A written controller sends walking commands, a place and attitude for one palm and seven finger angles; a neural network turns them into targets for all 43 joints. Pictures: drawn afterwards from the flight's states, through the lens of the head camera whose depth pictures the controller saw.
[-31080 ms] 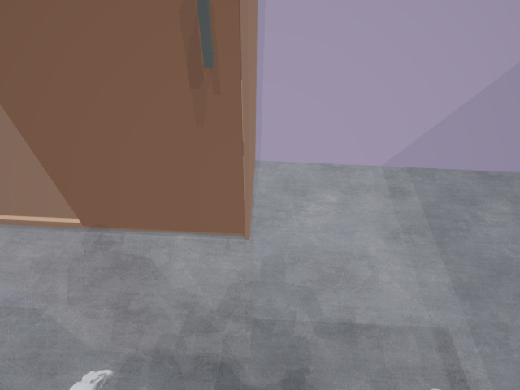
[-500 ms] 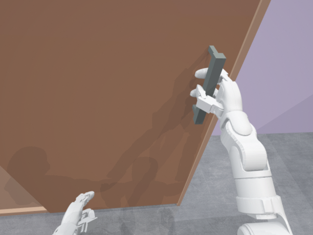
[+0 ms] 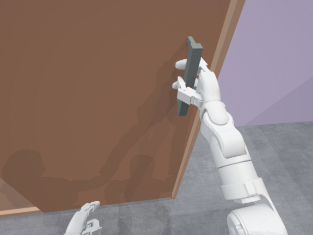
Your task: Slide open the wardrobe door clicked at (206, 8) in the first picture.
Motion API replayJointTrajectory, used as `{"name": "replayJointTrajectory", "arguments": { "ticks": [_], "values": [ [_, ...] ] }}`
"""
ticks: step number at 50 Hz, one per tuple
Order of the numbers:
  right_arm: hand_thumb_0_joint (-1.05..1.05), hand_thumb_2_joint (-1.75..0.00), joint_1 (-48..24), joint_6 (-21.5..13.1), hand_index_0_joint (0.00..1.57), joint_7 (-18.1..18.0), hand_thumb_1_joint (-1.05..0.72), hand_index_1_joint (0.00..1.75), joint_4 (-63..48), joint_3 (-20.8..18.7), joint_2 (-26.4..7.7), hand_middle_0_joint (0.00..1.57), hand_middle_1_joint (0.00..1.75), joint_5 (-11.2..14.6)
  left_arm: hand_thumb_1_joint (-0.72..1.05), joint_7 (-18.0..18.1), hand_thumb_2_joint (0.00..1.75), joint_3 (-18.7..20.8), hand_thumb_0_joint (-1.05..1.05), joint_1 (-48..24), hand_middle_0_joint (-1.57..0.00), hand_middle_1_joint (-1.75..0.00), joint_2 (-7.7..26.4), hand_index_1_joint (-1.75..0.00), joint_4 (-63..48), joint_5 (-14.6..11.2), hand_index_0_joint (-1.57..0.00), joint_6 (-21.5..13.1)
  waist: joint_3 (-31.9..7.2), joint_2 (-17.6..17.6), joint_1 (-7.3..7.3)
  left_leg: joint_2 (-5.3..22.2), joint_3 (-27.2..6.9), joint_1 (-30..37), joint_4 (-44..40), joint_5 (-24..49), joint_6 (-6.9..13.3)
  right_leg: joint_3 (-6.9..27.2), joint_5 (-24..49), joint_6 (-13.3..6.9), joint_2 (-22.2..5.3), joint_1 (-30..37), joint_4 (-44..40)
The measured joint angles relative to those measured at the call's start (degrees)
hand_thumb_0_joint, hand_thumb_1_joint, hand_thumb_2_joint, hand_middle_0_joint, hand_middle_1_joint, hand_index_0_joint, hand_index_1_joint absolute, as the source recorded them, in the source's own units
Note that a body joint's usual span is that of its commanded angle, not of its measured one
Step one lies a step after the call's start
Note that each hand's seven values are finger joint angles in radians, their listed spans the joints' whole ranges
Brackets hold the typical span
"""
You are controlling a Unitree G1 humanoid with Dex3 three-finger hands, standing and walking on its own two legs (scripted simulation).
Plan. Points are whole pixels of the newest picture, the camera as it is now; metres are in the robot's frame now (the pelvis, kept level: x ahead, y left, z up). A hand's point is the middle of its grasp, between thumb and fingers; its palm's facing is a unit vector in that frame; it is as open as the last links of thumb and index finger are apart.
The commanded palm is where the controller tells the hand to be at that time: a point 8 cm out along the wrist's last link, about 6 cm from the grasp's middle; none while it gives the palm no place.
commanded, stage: tug the door sideways, standing still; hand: right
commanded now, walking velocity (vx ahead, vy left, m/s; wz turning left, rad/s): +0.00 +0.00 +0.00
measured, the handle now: (185, 79) +0.44 -0.05 +0.19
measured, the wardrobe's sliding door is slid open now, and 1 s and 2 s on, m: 0.01 0.05 0.30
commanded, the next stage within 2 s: step sideways, sliding the door along in 0.12 s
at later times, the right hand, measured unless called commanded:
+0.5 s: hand (171, 91) +0.40 -0.01 +0.19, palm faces -0.10 +0.99 -0.11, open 5.9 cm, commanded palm +0.38 -0.05 +0.20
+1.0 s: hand (161, 91) +0.40 +0.01 +0.19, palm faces +0.05 +1.00 -0.02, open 5.8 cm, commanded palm +0.37 +0.03 +0.19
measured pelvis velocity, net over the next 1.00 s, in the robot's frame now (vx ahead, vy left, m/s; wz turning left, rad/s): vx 0.00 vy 0.14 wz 0.01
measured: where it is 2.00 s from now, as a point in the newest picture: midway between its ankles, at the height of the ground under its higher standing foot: outside the picture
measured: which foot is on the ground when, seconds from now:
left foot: down 0.00-0.80, up 0.82-1.00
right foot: down 0.00-0.58, up 0.60-0.78, down 0.80-1.00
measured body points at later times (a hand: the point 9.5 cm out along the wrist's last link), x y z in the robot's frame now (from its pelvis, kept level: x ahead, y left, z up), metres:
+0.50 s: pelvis -0.01 +0.04 -0.01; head +0.04 +0.06 +0.44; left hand +0.15 +0.25 -0.13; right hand +0.39 -0.07 +0.20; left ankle -0.02 +0.14 -0.72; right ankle -0.03 -0.09 -0.74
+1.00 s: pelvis +0.00 +0.14 +0.00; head +0.12 +0.11 +0.43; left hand +0.22 +0.33 -0.11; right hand +0.39 -0.04 +0.19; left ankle +0.02 +0.31 -0.65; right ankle +0.00 -0.02 -0.74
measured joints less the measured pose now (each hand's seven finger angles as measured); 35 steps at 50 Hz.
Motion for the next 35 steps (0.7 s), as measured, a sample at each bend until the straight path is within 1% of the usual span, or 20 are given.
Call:
{"name": "replayJointTrajectory", "arguments": {
  "ticks": [12, 13, 15, 17, 19, 21, 23, 25, 27, 28, 29, 30, 31, 33, 34, 35],
  "values": [
    [-0.01, -0.80, -1.38, -0.98, 0.26, -1.21, -0.76, 1.40, 2.17, 1.28, 1.10, 0.40, 1.40, -0.07, 0.91, -0.50, 0.90, 0.36, 0.01, -0.11, -0.20, -0.30, 0.11, -0.30, 0.13, -0.01, -0.19, -0.34, -0.05, 0.09, 0.08, -0.17, 0.19, -0.47, 0.24, 0.14, 0.31, 0.24, 0.30, 0.28, -0.17, -0.51, 0.17],
    [-0.02, -0.80, -1.35, -2.04, 0.26, -0.52, -0.75, 1.40, 2.48, 1.14, 0.43, 0.41, 1.40, 0.13, 0.91, 0.00, 0.90, -0.04, 0.01, -0.55, -0.20, -0.30, 0.16, -0.30, 0.09, 0.22, -0.19, -0.18, 0.15, 0.04, 0.26, -0.27, 0.10, -0.66, 0.37, 0.14, 0.31, 0.15, 0.27, 0.28, -0.28, -0.64, 0.32],
    [-0.03, -0.80, -0.72, -6.93, 0.27, 0.74, -0.72, 1.40, 3.20, 1.01, -1.85, 0.42, 1.40, -0.10, 0.91, 1.42, 0.90, -0.47, 0.01, -1.88, -0.20, -0.30, -0.09, -0.30, -0.22, 0.81, -0.20, 0.10, 1.00, -0.09, 0.88, -0.67, -0.53, -1.38, 0.83, 0.21, 0.34, -0.49, 0.11, 0.28, -0.71, -1.02, 0.70],
    [-0.04, -0.81, -0.05, -11.37, 0.29, 1.17, -0.70, 1.40, 3.19, 0.53, -3.44, 0.42, 1.40, -0.21, 0.91, 2.75, 0.90, -0.35, 0.01, -2.61, -0.20, -0.30, -0.64, -0.30, -0.98, 1.12, -0.20, 0.10, 1.94, 0.19, 1.12, -0.96, -1.43, -2.67, 1.95, 0.08, 0.53, -1.40, -0.07, 0.41, -1.06, -1.56, 1.06],
    [-0.05, -0.82, 0.30, -14.70, 0.29, 1.40, -0.69, 1.40, 2.52, -0.17, -4.68, 0.43, 1.40, -0.01, 0.91, 3.76, 0.90, 0.02, 0.01, -3.02, -0.20, -0.30, -1.32, -0.30, -1.69, 1.39, -0.20, -0.14, 3.16, 0.74, 1.17, -1.33, -3.04, -4.85, 5.76, -1.00, 0.35, -2.16, -0.41, 0.62, -1.30, -2.20, 1.88],
    [-0.06, -0.83, 0.65, -16.91, 0.30, 1.48, -0.68, 1.40, 1.46, -1.01, -5.58, 0.44, 1.40, 0.06, 0.91, 4.27, 0.90, 0.60, 0.01, -3.19, -0.20, -0.30, -1.94, -0.30, -1.85, 1.68, -0.20, -0.45, 4.73, 0.79, 1.17, -2.26, -4.68, -6.96, 11.95, -5.15, 0.14, -2.25, -0.79, 0.97, -1.85, -2.31, 2.62],
    [-0.06, -0.84, 1.16, -18.17, 0.31, 1.58, -0.68, 1.40, 0.12, -1.91, -6.20, 0.44, 1.40, 0.21, 0.91, 4.39, 0.90, 1.12, 0.01, -3.05, -0.20, -0.30, -2.29, -0.30, -1.70, 1.69, -0.20, -0.52, 6.28, 0.14, 0.97, -3.23, -5.32, -8.38, 16.23, -8.50, 0.18, -1.78, -1.05, 1.63, -2.99, -2.08, 3.07],
    [-0.06, -0.84, 1.55, -18.95, 0.32, 1.61, -0.68, 1.40, -1.09, -2.93, -6.77, 0.45, 1.40, 0.19, 0.91, 4.15, 0.90, 1.42, 0.01, -2.83, -0.20, -0.30, -2.37, -0.30, -1.51, 1.56, -0.20, -0.37, 7.90, -0.77, 0.48, -3.74, -5.20, -8.14, 15.01, -8.38, 0.40, -1.12, -1.59, 2.73, -4.62, -1.71, 4.00],
    [-0.06, -0.85, 1.74, -19.32, 0.32, 1.71, -0.69, 1.40, -1.99, -4.09, -7.48, 0.47, 1.40, 0.12, 0.90, 3.76, 0.90, 1.55, 0.01, -2.41, -0.20, -0.30, -2.40, -0.30, -1.53, 1.29, -0.20, -0.16, 9.16, -1.16, -0.30, -3.62, -4.64, -6.03, 9.04, -4.14, 0.51, -0.73, -2.99, 4.19, -6.23, -1.53, 6.18],
    [-0.06, -0.86, 1.64, -19.31, 0.31, 1.69, -0.69, 1.40, -2.32, -4.69, -7.88, 0.49, 1.41, -0.06, 0.90, 3.63, 0.90, 1.53, 0.01, -2.12, -0.20, -0.30, -2.43, -0.30, -1.65, 1.06, -0.20, -0.10, 9.45, -1.01, -0.61, -3.52, -4.21, -4.84, 5.93, 0.92, 0.77, -0.50, -4.15, 4.75, -6.88, -1.99, 8.27],
    [-0.06, -0.86, 1.53, -19.47, 0.30, 1.49, -0.69, 1.40, -2.50, -5.41, -7.88, 0.50, 1.41, -0.43, 0.90, 3.55, 0.90, 1.63, 0.01, -2.30, -0.20, -0.30, -2.21, -0.30, -1.40, 0.81, -0.20, -0.04, 10.08, -1.62, -0.28, -4.38, -3.05, -4.41, 6.07, 2.48, 1.42, 0.02, -5.10, 4.44, -8.08, -3.00, 11.29],
    [-0.06, -0.86, 1.42, -19.63, 0.29, 1.25, -0.70, 1.40, -2.63, -5.97, -7.66, 0.50, 1.41, -0.86, 0.90, 3.58, 0.90, 1.82, 0.01, -2.62, -0.20, -0.30, -1.99, -0.30, -0.90, 0.65, -0.20, 0.02, 10.59, -1.78, 0.30, -4.86, -1.93, -4.18, 6.70, 1.65, 2.25, 1.01, -7.13, 3.78, -8.23, -4.66, 15.41],
    [-0.05, -0.86, 1.20, -19.85, 0.29, 1.03, -0.71, 1.40, -2.59, -6.22, -7.22, 0.50, 1.41, -1.18, 0.90, 3.64, 0.90, 2.20, 0.01, -2.84, -0.20, -0.30, -1.80, -0.30, -0.34, 0.53, -0.20, -0.07, 10.91, -1.38, 0.59, -4.88, -1.11, -3.95, 6.85, 0.47, 3.02, 1.89, -9.71, 3.32, -7.41, -6.66, 20.28],
    [-0.04, -0.86, 0.99, -20.07, 0.28, 0.66, -0.72, 1.40, -3.21, -6.48, -6.34, 0.50, 1.41, -1.59, 0.91, 3.65, 0.90, 3.07, 0.01, -3.24, -0.20, -0.30, -1.20, -0.30, 0.32, 0.40, -0.20, -0.45, 11.61, 0.04, 0.17, -4.62, -0.59, -3.39, 5.70, -0.34, 4.03, 1.92, -12.27, 2.89, -5.45, -10.09, 29.03],
    [-0.04, -0.85, 1.08, -20.30, 0.29, 0.45, -0.71, 1.40, -3.91, -6.49, -6.22, 0.50, 1.41, -1.93, 0.91, 3.66, 0.90, 3.40, 0.01, -3.49, -0.20, -0.30, -0.82, -0.30, 0.35, 0.54, -0.20, -0.78, 12.15, 0.81, -0.20, -4.47, -0.70, -3.10, 4.80, 0.03, 4.28, 1.25, -12.26, 2.82, -4.74, -10.98, 30.89],
    [-0.04, -0.85, 1.21, -20.68, 0.30, 0.23, -0.71, 1.40, -4.69, -6.36, -6.21, 0.49, 1.41, -2.31, 0.91, 3.65, 0.90, 3.69, 0.01, -3.71, -0.20, -0.30, -0.44, -0.30, 0.15, 0.72, -0.20, -1.06, 12.66, 1.57, -0.49, -4.30, -0.82, -2.89, 3.86, 0.63, 4.28, 0.31, -11.74, 2.76, -4.24, -11.25, 30.37]
  ]
}}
